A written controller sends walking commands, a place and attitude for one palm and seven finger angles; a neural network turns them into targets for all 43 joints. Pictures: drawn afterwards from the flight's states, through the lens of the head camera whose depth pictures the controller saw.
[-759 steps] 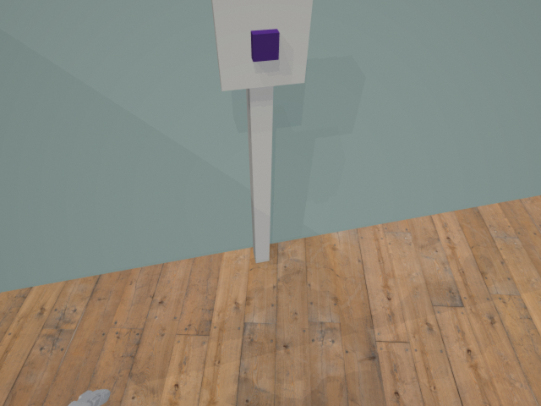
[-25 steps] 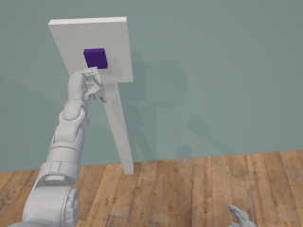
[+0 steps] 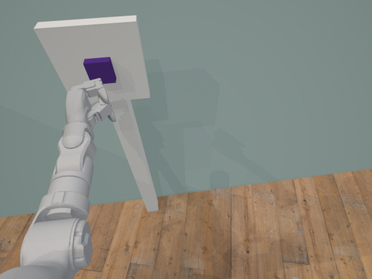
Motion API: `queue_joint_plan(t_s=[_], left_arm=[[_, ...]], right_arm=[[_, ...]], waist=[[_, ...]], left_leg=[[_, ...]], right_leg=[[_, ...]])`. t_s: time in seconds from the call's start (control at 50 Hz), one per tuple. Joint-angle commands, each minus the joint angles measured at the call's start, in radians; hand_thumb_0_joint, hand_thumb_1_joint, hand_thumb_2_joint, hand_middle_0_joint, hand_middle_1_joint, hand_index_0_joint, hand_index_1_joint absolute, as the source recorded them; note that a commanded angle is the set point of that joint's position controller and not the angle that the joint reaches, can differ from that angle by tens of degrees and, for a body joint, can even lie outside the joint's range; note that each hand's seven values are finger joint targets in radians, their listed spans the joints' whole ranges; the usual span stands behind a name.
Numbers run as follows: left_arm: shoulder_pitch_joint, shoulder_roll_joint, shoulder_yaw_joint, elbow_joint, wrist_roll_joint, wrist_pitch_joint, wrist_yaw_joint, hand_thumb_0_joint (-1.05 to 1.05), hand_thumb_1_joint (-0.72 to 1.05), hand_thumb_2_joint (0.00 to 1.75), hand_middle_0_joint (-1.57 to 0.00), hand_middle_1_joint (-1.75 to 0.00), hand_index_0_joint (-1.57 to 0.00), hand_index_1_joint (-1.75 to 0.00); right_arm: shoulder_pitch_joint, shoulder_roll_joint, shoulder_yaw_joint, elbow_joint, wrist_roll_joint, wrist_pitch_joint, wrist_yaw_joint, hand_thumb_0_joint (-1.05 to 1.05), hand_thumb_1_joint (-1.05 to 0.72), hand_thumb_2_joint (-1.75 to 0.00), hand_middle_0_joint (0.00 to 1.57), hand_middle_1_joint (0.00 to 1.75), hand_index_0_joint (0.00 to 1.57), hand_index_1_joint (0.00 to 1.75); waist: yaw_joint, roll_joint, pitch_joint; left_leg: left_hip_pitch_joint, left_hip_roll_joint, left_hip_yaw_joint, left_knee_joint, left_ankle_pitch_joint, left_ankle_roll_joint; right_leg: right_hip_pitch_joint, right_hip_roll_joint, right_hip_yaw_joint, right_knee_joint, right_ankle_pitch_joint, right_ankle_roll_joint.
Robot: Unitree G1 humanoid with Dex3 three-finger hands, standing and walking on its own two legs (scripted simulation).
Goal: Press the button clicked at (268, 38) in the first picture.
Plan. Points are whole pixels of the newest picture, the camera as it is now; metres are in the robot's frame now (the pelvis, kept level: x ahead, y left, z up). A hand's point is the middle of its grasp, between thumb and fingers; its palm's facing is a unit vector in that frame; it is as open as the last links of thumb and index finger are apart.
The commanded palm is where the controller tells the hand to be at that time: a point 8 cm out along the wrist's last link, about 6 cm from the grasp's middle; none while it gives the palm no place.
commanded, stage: aim a knuckle at the button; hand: left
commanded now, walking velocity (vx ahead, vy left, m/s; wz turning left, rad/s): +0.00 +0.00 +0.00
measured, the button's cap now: (100, 70) +0.53 +0.20 +0.18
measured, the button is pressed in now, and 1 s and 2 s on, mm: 0 0 13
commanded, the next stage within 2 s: press the button with the knuckle in 0.60 s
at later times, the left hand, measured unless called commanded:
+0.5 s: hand (110, 100) +0.46 +0.17 +0.15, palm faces +0.15 -0.99 -0.01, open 3.1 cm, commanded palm +0.42 +0.22 +0.15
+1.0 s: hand (109, 97) +0.46 +0.17 +0.15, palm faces +0.15 -0.99 -0.01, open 3.1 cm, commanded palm +0.43 +0.22 +0.14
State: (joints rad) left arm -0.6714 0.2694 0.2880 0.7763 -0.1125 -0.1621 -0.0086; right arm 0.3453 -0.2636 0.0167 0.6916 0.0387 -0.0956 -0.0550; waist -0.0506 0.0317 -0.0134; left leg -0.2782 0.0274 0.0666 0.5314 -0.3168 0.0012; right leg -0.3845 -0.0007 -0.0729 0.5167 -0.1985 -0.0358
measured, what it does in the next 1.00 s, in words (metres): stands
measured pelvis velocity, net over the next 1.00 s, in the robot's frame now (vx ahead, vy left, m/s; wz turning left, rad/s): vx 0.00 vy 0.01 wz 0.02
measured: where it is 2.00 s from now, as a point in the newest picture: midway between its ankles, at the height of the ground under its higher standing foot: outside the picture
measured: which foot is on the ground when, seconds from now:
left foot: down 0.00-1.00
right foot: down 0.00-1.00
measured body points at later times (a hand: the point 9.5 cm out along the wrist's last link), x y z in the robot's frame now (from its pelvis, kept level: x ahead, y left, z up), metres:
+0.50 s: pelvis +0.01 +0.01 +0.00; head +0.04 +0.00 +0.45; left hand +0.45 +0.23 +0.15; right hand +0.09 -0.24 -0.12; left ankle -0.03 +0.12 -0.73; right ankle +0.04 -0.10 -0.73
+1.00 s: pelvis +0.00 +0.01 +0.00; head +0.04 +0.00 +0.45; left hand +0.45 +0.23 +0.15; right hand +0.11 -0.24 -0.11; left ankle -0.03 +0.12 -0.73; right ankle +0.04 -0.10 -0.73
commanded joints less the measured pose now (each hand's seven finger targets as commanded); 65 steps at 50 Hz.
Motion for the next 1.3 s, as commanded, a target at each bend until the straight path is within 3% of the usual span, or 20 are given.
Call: queue_joint_plan(t_s=[0.0,0.1,0.18,0.24,0.3,0.44,0.5,0.52,0.62,0.68,0.7,0.72,0.76,0.86,0.94,0.96,1.02,1.08,1.2,1.28], left_arm=[[-0.569,0.17,-0.03,-0.213,-0.018,-0.057,-0.01,0.0,0.9,0.9,-1.3,-1.5,-1.3,-1.5],[-0.557,0.168,-0.023,-0.046,-0.006,-0.026,-0.007,0.0,0.9,0.9,-1.3,-1.5,-1.3,-1.5],[-0.572,0.191,0.007,-0.057,-0.003,-0.058,0.003,0.0,0.9,0.9,-1.3,-1.5,-1.3,-1.5],[-0.614,0.185,-0.005,-0.116,0.009,-0.096,0.01,0.0,0.9,0.9,-1.3,-1.5,-1.3,-1.5],[-0.598,0.23,0.03,-0.147,0.012,-0.113,0.016,0.0,0.9,0.9,-1.3,-1.5,-1.3,-1.5],[-0.545,0.177,-0.005,-0.195,-0.001,-0.072,-0.004,0.0,0.9,0.9,-1.3,-1.5,-1.3,-1.5],[-0.481,0.165,0.002,-0.191,-0.017,-0.047,-0.011,0.0,0.9,0.9,-1.3,-1.5,-1.3,-1.5],[-0.478,0.134,-0.019,-0.22,-0.023,-0.041,-0.014,0.0,0.9,0.9,-1.3,-1.5,-1.3,-1.5],[-0.47,0.151,-0.013,-0.209,-0.013,-0.006,-0.003,0.0,0.9,0.9,-1.3,-1.5,-1.3,-1.5],[-0.485,0.177,0.007,-0.268,-0.004,-0.016,0.011,0.0,0.9,0.9,-1.3,-1.5,-1.3,-1.5],[-0.519,0.206,0.022,-0.299,-0.001,-0.027,0.018,0.0,0.9,0.9,-1.3,-1.5,-1.3,-1.5],[-0.558,0.174,-0.013,-0.335,0.0,-0.039,0.017,0.0,0.9,0.9,-1.3,-1.5,-1.3,-1.5],[-0.551,0.169,-0.011,-0.317,-0.003,-0.05,0.019,0.0,0.9,0.9,-1.3,-1.5,-1.3,-1.5],[-0.586,0.157,-0.03,-0.137,0.005,-0.018,0.006,0.0,0.9,0.9,-1.3,-1.5,-1.3,-1.5],[-0.634,0.162,-0.027,-0.043,0.014,-0.008,0.004,0.0,0.9,0.9,-1.3,-1.5,-1.3,-1.5],[-0.671,0.171,-0.019,-0.033,0.01,-0.018,0.004,0.0,0.9,0.9,-1.3,-1.5,-1.3,-1.5],[-0.654,0.244,0.045,-0.024,0.006,-0.062,0.0,0.0,0.9,0.9,-1.3,-1.5,-1.3,-1.5],[-0.724,0.209,0.002,-0.032,0.025,-0.107,-0.004,0.0,0.9,0.9,-1.3,-1.5,-1.3,-1.5],[-0.764,0.309,0.072,0.063,0.026,-0.122,-0.013,0.0,0.9,0.9,-1.3,-1.5,-1.3,-1.5],[-0.805,0.313,0.061,0.081,0.038,-0.134,-0.02,0.0,0.9,0.9,-1.3,-1.5,-1.3,-1.5]], right_arm=[[-0.035,-0.119,-0.031,-0.116,0.004,-0.05,-0.011,0.0,-0.9,-0.9,0.2,0.3,0.2,0.3],[-0.024,-0.128,-0.025,-0.106,0.004,-0.048,-0.009,0.0,-0.9,-0.9,0.2,0.3,0.2,0.3],[-0.022,-0.123,-0.023,-0.122,-0.002,-0.047,-0.001,0.0,-0.9,-0.9,0.2,0.3,0.2,0.3],[-0.022,-0.115,-0.024,-0.133,-0.007,-0.049,0.006,0.0,-0.9,-0.9,0.2,0.3,0.2,0.3],[-0.017,-0.12,-0.029,-0.136,-0.012,-0.046,0.006,0.0,-0.9,-0.9,0.2,0.3,0.2,0.3],[-0.018,-0.116,-0.032,-0.139,-0.005,-0.037,0.007,0.0,-0.9,-0.9,0.2,0.3,0.2,0.3],[-0.016,-0.121,-0.036,-0.139,-0.003,-0.034,0.007,0.0,-0.9,-0.9,0.2,0.3,0.2,0.3],[-0.019,-0.118,-0.037,-0.142,-0.003,-0.035,0.009,0.0,-0.9,-0.9,0.2,0.3,0.2,0.3],[-0.024,-0.12,-0.035,-0.136,0.001,-0.026,0.007,0.0,-0.9,-0.9,0.2,0.3,0.2,0.3],[-0.031,-0.116,-0.034,-0.146,-0.004,-0.027,0.006,0.0,-0.9,-0.9,0.2,0.3,0.2,0.3],[-0.033,-0.117,-0.035,-0.143,-0.005,-0.026,0.003,0.0,-0.9,-0.9,0.2,0.3,0.2,0.3],[-0.036,-0.109,-0.033,-0.146,-0.007,-0.03,0.003,0.0,-0.9,-0.9,0.2,0.3,0.2,0.3],[-0.031,-0.109,-0.033,-0.136,-0.009,-0.036,0.002,0.0,-0.9,-0.9,0.2,0.3,0.2,0.3],[-0.025,-0.117,-0.027,-0.111,-0.004,-0.032,-0.007,0.0,-0.9,-0.9,0.2,0.3,0.2,0.3],[-0.01,-0.12,-0.022,-0.109,-0.006,-0.026,-0.005,0.0,-0.9,-0.9,0.2,0.3,0.2,0.3],[0.001,-0.122,-0.023,-0.104,-0.009,-0.028,-0.005,0.0,-0.9,-0.9,0.2,0.3,0.2,0.3],[0.017,-0.129,-0.026,-0.113,-0.014,-0.024,-0.001,0.0,-0.9,-0.9,0.2,0.3,0.2,0.3],[0.03,-0.121,-0.028,-0.104,-0.02,-0.031,0.008,0.0,-0.9,-0.9,0.2,0.3,0.2,0.3],[0.066,-0.142,-0.035,-0.087,-0.022,-0.021,0.006,0.0,-0.9,-0.9,0.2,0.3,0.2,0.3],[0.081,-0.14,-0.034,-0.079,-0.023,-0.021,0.008,0.0,-0.9,-0.9,0.2,0.3,0.2,0.3]], waist=[[-0.019,-0.029,-0.318],[-0.017,-0.073,-0.261],[-0.003,-0.075,-0.322],[0.0,-0.004,-0.365],[0.007,-0.044,-0.411],[0.01,0.004,-0.402],[0.014,-0.059,-0.374],[0.012,-0.043,-0.381],[0.008,-0.036,-0.299],[0.019,-0.021,-0.352],[0.013,-0.015,-0.367],[0.007,0.022,-0.393],[0.005,0.0,-0.395],[-0.021,-0.027,-0.29],[-0.022,-0.007,-0.304],[-0.031,-0.035,-0.31],[-0.011,-0.067,-0.39],[-0.027,0.009,-0.39],[-0.043,-0.066,-0.371],[-0.053,0.008,-0.378]], left_leg=[[-0.001,-0.029,-0.04,-0.079,0.156,0.033],[-0.045,-0.032,-0.05,-0.077,0.11,0.03],[-0.049,-0.033,-0.046,-0.058,0.171,0.028],[-0.017,-0.032,-0.045,-0.045,0.218,0.025],[-0.013,-0.029,-0.047,-0.037,0.259,0.027],[0.018,-0.023,-0.045,-0.044,0.327,0.022],[0.009,-0.018,-0.051,-0.05,0.34,0.022],[0.027,-0.015,-0.047,-0.051,0.359,0.021],[-0.007,-0.018,-0.047,-0.065,0.277,0.021],[0.009,-0.022,-0.046,-0.061,0.285,0.023],[0.023,-0.021,-0.047,-0.055,0.298,0.024],[0.044,-0.022,-0.05,-0.055,0.313,0.021],[0.057,-0.017,-0.054,-0.049,0.342,0.017],[0.0,-0.022,-0.056,-0.058,0.241,0.019],[-0.018,-0.03,-0.059,-0.05,0.225,0.019],[-0.02,-0.028,-0.064,-0.046,0.231,0.019],[-0.036,-0.03,-0.058,-0.032,0.265,0.022],[-0.014,-0.029,-0.059,-0.018,0.289,0.019],[-0.086,-0.03,-0.057,-0.018,0.206,0.028],[-0.079,-0.032,-0.056,-0.012,0.202,0.027]], right_leg=[[0.231,-0.009,0.067,-0.06,0.159,0.013],[0.178,-0.013,0.06,-0.061,0.095,0.013],[0.212,-0.014,0.062,-0.027,0.176,0.011],[0.21,-0.012,0.063,-0.004,0.227,0.008],[0.249,-0.008,0.064,0.009,0.275,0.009],[0.25,-0.005,0.053,0.004,0.325,0.005],[0.252,0.0,0.043,-0.003,0.322,0.004],[0.248,0.0,0.042,-0.002,0.336,0.005],[0.212,-0.004,0.041,-0.021,0.26,0.006],[0.244,-0.005,0.051,-0.016,0.271,0.004],[0.25,-0.005,0.052,-0.013,0.282,0.004],[0.249,-0.005,0.054,-0.01,0.293,0.005],[0.244,-0.002,0.048,-0.005,0.31,0.004],[0.183,-0.006,0.043,-0.022,0.233,0.006],[0.168,-0.01,0.046,-0.015,0.215,0.003],[0.166,-0.009,0.044,-0.012,0.221,0.004],[0.226,-0.007,0.054,0.01,0.272,0.006],[0.184,-0.005,0.054,0.02,0.285,0.004],[0.194,-0.004,0.064,0.01,0.234,0.012],[0.165,-0.003,0.063,0.011,0.221,0.011]])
